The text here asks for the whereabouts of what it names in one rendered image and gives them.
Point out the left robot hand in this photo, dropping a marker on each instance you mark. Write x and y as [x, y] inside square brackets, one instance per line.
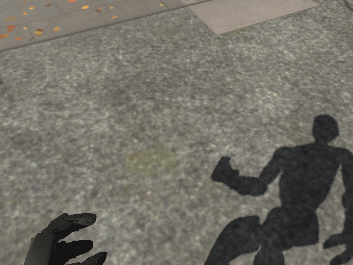
[46, 250]

